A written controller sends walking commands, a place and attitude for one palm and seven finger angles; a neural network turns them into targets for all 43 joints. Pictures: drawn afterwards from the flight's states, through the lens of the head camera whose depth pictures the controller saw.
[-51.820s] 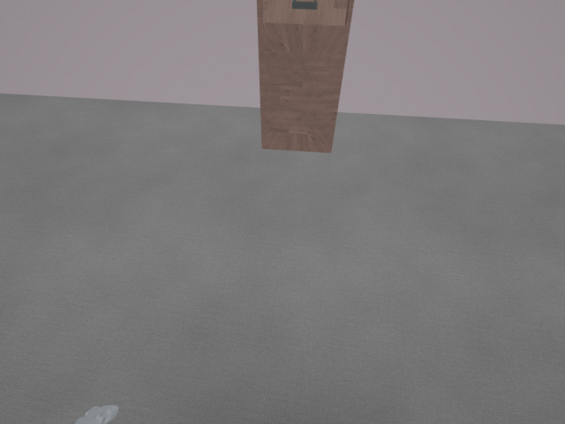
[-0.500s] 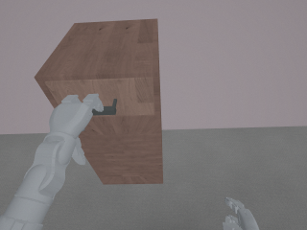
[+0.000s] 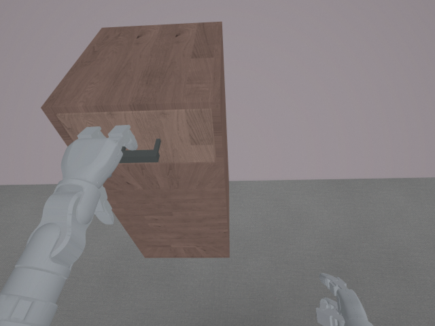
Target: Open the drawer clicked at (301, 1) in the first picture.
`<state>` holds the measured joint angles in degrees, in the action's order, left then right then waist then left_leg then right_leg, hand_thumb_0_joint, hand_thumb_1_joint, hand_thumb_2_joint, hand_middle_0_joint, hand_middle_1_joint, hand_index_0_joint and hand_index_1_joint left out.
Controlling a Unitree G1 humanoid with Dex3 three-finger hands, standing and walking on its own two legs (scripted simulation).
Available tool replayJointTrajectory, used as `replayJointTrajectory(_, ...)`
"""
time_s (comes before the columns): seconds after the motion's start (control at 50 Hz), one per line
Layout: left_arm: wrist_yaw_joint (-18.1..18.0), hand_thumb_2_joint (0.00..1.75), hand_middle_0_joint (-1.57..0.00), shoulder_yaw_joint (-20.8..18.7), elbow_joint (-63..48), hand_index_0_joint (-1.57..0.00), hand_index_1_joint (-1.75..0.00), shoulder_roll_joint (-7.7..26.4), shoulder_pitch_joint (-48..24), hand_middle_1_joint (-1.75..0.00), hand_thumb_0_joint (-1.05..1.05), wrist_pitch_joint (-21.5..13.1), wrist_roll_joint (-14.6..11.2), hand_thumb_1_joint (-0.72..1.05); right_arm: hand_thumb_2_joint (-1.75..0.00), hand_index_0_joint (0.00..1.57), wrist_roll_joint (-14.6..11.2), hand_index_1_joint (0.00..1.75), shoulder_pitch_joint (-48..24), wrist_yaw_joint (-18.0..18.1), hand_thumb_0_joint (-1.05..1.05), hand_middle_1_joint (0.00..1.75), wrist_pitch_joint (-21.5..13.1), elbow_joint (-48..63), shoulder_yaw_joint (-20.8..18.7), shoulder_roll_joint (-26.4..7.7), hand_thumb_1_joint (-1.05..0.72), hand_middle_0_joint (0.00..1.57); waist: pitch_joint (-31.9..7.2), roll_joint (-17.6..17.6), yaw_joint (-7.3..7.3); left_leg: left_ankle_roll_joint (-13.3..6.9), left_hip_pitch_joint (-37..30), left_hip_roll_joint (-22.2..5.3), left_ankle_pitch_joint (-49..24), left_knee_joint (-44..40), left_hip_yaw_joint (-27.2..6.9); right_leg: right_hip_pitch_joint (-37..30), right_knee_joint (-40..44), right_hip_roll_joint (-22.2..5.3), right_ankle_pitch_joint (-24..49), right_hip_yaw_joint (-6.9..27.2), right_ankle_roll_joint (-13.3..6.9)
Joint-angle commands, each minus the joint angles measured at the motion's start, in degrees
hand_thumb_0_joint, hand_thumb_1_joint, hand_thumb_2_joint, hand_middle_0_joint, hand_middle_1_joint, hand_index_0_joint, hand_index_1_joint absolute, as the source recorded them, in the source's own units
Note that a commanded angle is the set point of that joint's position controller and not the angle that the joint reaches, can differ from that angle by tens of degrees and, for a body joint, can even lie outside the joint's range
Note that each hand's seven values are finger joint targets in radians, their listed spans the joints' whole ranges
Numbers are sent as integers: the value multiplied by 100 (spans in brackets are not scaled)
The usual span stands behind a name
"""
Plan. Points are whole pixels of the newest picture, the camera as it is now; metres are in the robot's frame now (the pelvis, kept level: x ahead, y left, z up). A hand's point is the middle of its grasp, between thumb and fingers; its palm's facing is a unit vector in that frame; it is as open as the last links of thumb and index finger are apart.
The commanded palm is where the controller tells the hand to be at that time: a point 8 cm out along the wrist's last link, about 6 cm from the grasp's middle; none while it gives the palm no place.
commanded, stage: move the hooked fingers above the handle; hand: left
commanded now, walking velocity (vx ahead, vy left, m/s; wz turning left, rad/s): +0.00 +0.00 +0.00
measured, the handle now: (139, 149) +0.48 +0.28 +0.01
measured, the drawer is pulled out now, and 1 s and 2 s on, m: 0.00 0.00 0.00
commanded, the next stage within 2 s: none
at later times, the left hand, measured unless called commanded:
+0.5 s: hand (112, 163) +0.37 +0.27 +0.10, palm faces +0.02 -0.02 -1.00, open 13.9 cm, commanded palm +0.35 +0.27 +0.15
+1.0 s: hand (116, 152) +0.41 +0.29 +0.08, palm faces -0.01 -0.01 -1.00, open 13.9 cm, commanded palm +0.39 +0.28 +0.13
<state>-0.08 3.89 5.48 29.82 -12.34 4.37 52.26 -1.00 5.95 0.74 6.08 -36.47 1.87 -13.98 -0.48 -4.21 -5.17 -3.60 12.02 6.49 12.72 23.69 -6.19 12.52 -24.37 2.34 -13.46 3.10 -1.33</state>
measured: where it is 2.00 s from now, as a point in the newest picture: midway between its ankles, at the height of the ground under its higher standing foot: outside the picture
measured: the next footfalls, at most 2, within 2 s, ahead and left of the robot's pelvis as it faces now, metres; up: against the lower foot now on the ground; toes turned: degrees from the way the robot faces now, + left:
none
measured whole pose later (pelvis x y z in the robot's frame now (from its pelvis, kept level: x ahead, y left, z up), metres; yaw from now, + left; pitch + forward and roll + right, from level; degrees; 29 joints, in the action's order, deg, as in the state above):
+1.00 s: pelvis +0.02 +0.00 -0.01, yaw -1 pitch +10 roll -1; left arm -4.4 -0.4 32.3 33.1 -27.1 0.8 54.6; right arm -2.0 13.6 2.3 9.1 -36.6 -0.9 -15.0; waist -4.9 -3.7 -1.0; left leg -3.6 24.1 5.7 18.0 33.0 -4.9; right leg 24.1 -31.9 3.8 -17.4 3.5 -1.5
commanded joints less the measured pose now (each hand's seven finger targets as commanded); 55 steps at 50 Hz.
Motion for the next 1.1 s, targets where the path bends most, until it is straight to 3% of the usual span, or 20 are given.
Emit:
replayJointTrajectory(0.0, -349, 30, -30, -1124, -593, -30, -120, 1542, -2125, -120, 0, -4, 77, -50, -90, 20, -28, 30, -430, 105, 0, 30, -155, 734, -287, -638, -90, 20, -1480, 115, 76, 283, -272, -353, -1682, -131, 272, -626, 125, -69, 1084, -258, -212)
replayJointTrajectory(0.06, -265, 30, -30, -952, -722, -30, -120, 1408, -2013, -120, 0, -17, 55, -50, -90, 20, -25, 30, -440, 109, 0, 30, -126, 838, -326, -665, -90, 20, -1837, 40, 111, 232, -299, -294, -1904, 23, 328, -829, 43, -97, 1448, -183, -192)
replayJointTrajectory(0.1, -162, 30, -30, -706, -580, -30, -120, 1193, -2057, -120, 0, -52, 0, -50, -90, 20, -36, 30, -380, 126, 0, 30, -115, 834, -337, -674, -90, 20, -1715, 184, 227, 185, -247, -300, -1816, 78, 326, -674, 26, -103, 1484, -223, -163)
replayJointTrajectory(0.16, -82, 30, -30, -991, -269, -30, -120, 1542, -2044, -120, 0, -151, -34, -50, -90, 20, -37, 30, -295, 185, 0, 30, -79, 812, -356, -753, -90, 20, -1564, 480, 226, 118, 33, -284, -1607, 114, 375, -708, 25, -111, 1537, -166, -135)
replayJointTrajectory(0.18, -63, 30, -30, -847, -306, -30, -120, 1420, -2228, -120, 0, -217, -25, -50, -90, 20, -48, 30, -309, 195, 0, 30, -81, 823, -348, -731, -90, 20, -1559, 457, 265, 100, 47, -266, -1577, 153, 381, -640, -7, -125, 1567, -161, -124)
replayJointTrajectory(0.26, -249, 30, -30, -1564, -524, -30, -120, 2115, -2142, -120, 0, -526, -18, -50, -90, 20, 11, 30, -216, 222, 0, 30, -70, 831, -404, -746, -90, 20, -2100, 243, 56, 96, 115, -201, -1897, 292, 371, -1073, -223, -156, 2127, -32, -137)
replayJointTrajectory(0.34, -469, 30, -30, -1726, -36, -30, -120, 2080, -1957, -120, 0, -579, -64, -50, -90, 20, -29, 30, -174, 246, 0, 30, -34, 782, -429, -684, -90, 20, -1817, 277, 63, 78, 422, -182, -1753, 373, 458, -909, -307, -166, 2270, 2, -104)
replayJointTrajectory(0.4, -507, 30, -30, -1620, 596, -30, -120, 2091, -2157, -120, 0, -431, -54, -50, -90, 20, -88, 30, -88, 270, 0, 30, -1, 735, -426, -743, -90, 20, -1464, 455, 155, 86, 674, -196, -1394, 364, 494, -639, -255, -144, 1856, -31, -81)
replayJointTrajectory(0.48, -389, 30, -30, -1345, 635, -30, -120, 2046, -2557, -120, 0, -401, 31, -50, -90, 20, -91, 30, -6, 313, 0, 30, 10, 781, -470, -808, -90, 20, -1993, 328, 282, 34, 561, -174, -1423, 522, 533, -678, -356, -180, 2033, 4, -44)
replayJointTrajectory(0.56, -212, 30, -30, -725, 482, -30, -120, 1479, -3126, -120, 0, -631, -4, -50, -90, 20, -84, 30, 125, 342, 0, 30, -10, 777, -518, -781, -90, 20, -2131, 246, 521, 1, 270, -208, -1538, 680, 472, -278, -397, -136, 1921, -71, -55)
replayJointTrajectory(0.58, -219, 30, -30, -790, 516, -30, -120, 1571, -3255, -120, 0, -719, -24, -50, -90, 20, -81, 30, 204, 352, 0, 30, -38, 750, -534, -795, -90, 20, -2142, 268, 528, -6, 249, -223, -1505, 706, 447, -203, -405, -135, 1868, -78, -52)
replayJointTrajectory(0.66, -400, 30, -30, -1358, 833, -30, -120, 2156, -3292, -120, 0, -911, 98, -50, -90, 20, -45, 30, 332, 375, 0, 30, 18, 662, -531, -827, -90, 20, -2187, 254, 386, 26, 461, -215, -1603, 750, 423, -251, -503, -115, 1892, -72, -105)
replayJointTrajectory(0.72, -641, 30, -30, -1461, 1241, -30, -120, 2173, -3486, -120, 0, -918, 174, -50, -90, 20, -82, 30, 376, 347, 0, 30, 25, 633, -516, -770, -90, 20, -1956, 180, 317, 87, 629, -259, -1552, 704, 370, -1, -575, -72, 1566, -164, -160)
replayJointTrajectory(0.76, -803, 30, -30, -1683, 1259, -30, -120, 2428, -3506, -120, 0, -864, 250, -50, -90, 20, -52, 30, 394, 328, 0, 30, 63, 655, -527, -782, -90, 20, -2282, 61, 204, 133, 623, -260, -1778, 704, 365, -179, -652, -54, 1633, -168, -192)
replayJointTrajectory(0.84, -902, 30, -30, -1407, 1505, -30, -120, 2113, -3284, -120, 0, -594, 308, -50, -90, 20, -47, 30, 475, 254, 0, 30, 71, 695, -558, -775, -90, 20, -2458, -33, 238, 181, 471, -331, -2164, 765, 395, -110, -726, -41, 1835, -203, -185)
replayJointTrajectory(0.9, -725, 30, -30, -1148, 1628, -30, -120, 1864, -3057, -120, 0, -408, 249, -50, -90, 20, -75, 30, 560, 213, 0, 30, 127, 733, -572, -854, -90, 20, -2428, 235, 335, 187, 440, -384, -2346, 781, 374, -73, -710, -38, 1903, -236, -148)
replayJointTrajectory(0.92, -629, 30, -30, -803, 1666, -30, -120, 1527, -3174, -120, 0, -369, 213, -50, -90, 20, -100, 30, 561, 205, 0, 30, 136, 748, -575, -866, -90, 20, -2303, 301, 456, 161, 380, -392, -2243, 790, 381, 83, -668, -38, 1808, -261, -130)
replayJointTrajectory(0.96, -475, 30, -30, -641, 1721, -30, -120, 1420, -3456, -120, 0, -412, 183, -50, -90, 20, -113, 30, 625, 226, 0, 30, 155, 710, -587, -911, -90, 20, -2135, 469, 578, 145, 328, -427, -2227, 778, 335, 245, -586, -27, 1686, -276, -131)
replayJointTrajectory(1.0, -424, 30, -30, -815, 1460, -30, -120, 1700, -3737, -120, 0, -587, 212, -50, -90, 20, -93, 30, 676, 249, 0, 30, 152, 688, -622, -915, -90, 20, -2334, 292, 561, 152, 113, -440, -2316, 838, 268, 324, -614, -22, 1609, -239, -129)
replayJointTrajectory(1.08, -592, 30, -30, -883, 1312, -30, -120, 1786, -4453, -120, 0, -1003, 310, -50, -90, 20, -52, 30, 829, 289, 0, 30, 113, 563, -649, -857, -90, 20, -2349, -130, 589, 278, -138, -484, -2454, 897, 83, 788, -680, 14, 1180, -308, -183)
